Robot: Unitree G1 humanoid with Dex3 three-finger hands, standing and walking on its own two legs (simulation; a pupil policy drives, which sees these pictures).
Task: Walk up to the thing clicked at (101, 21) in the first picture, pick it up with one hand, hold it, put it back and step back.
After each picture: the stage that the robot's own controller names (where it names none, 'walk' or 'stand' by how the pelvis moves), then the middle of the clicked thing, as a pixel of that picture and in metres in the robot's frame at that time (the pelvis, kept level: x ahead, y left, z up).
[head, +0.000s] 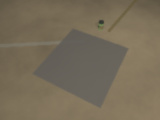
stand; (100, 25) +1.63 -0.18 -0.72
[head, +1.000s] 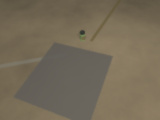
walk; (82, 35) +1.50 +0.15 -0.70
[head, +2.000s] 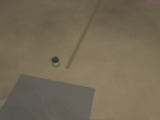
walk; (55, 63) +0.97 +0.34 -0.71
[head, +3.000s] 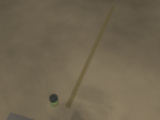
walk; (54, 100) +0.57 +0.24 -0.70
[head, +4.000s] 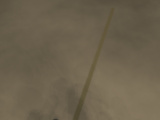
stand; out of the picture +0.36 +0.20 -0.69
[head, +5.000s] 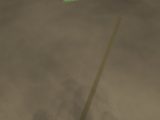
stand; out of the picture +0.33 +0.19 -0.71
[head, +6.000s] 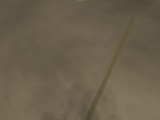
stand; out of the picture +0.38 +0.17 -0.72
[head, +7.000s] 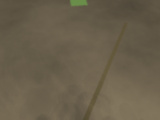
stand; out of the picture +0.35 +0.17 -0.72
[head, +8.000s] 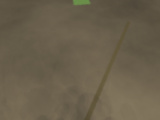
stand; out of the picture +0.37 +0.16 -0.73
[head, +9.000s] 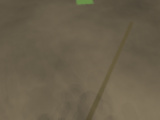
stand; out of the picture +0.37 +0.15 -0.73
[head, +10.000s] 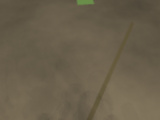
stand; out of the picture +0.36 +0.15 -0.73
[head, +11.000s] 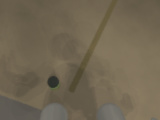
go down; (53, 83) +0.42 +0.15 -0.50
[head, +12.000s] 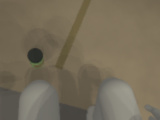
go down; (36, 58) +0.46 +0.18 -0.32
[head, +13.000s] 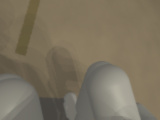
close in; out of the picture +0.45 +0.22 -0.24
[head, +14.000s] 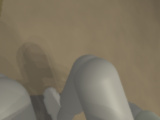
close; out of the picture +0.44 +0.25 -0.23
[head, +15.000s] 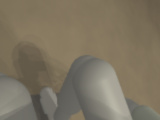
lift; out of the picture +0.41 +0.23 -0.23
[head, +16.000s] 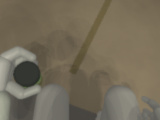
lift; (30, 77) +0.32 +0.19 -0.05
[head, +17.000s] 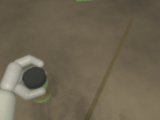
hold; (38, 85) +0.32 +0.16 +0.05
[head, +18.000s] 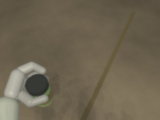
hold; (40, 91) +0.31 +0.16 +0.01
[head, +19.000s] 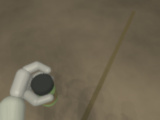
crouch; (45, 90) +0.31 +0.15 +0.01
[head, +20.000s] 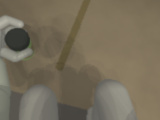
crouch; (21, 45) +0.45 +0.18 -0.08
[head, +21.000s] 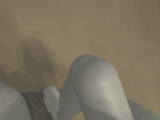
lower; out of the picture +0.44 +0.27 -0.23
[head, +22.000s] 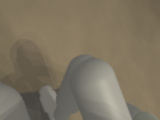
lower; out of the picture +0.45 +0.26 -0.23
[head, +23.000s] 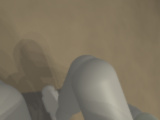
lower; out of the picture +0.45 +0.27 -0.22
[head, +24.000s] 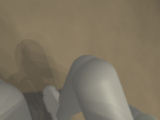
lower; out of the picture +0.45 +0.27 -0.22
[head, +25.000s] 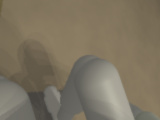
loosen; out of the picture +0.43 +0.23 -0.23
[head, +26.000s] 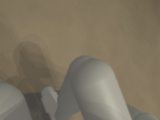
withdraw; out of the picture +0.43 +0.24 -0.24
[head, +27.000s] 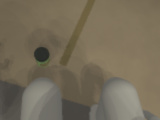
walk; (42, 57) +0.46 +0.18 -0.32
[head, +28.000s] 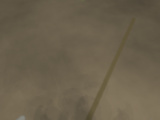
stand; out of the picture +0.38 +0.12 -0.66
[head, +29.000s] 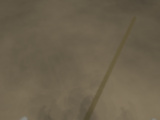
stand; out of the picture +0.39 +0.14 -0.67
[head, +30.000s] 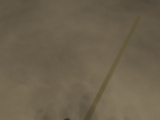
stand; out of the picture +0.39 +0.13 -0.68
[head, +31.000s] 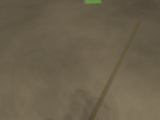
walk; out of the picture +0.40 +0.13 -0.72
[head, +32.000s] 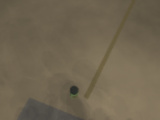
walk; (74, 92) +0.54 +0.06 -0.70
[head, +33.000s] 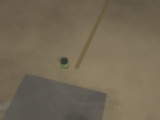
walk; (64, 64) +0.83 +0.21 -0.68
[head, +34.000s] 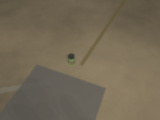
stand; (71, 59) +1.05 +0.15 -0.70
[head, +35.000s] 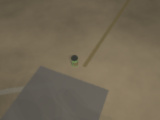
stand; (74, 61) +1.04 +0.13 -0.73
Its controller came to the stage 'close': yes
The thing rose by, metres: 0.73
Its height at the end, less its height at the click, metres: +0.00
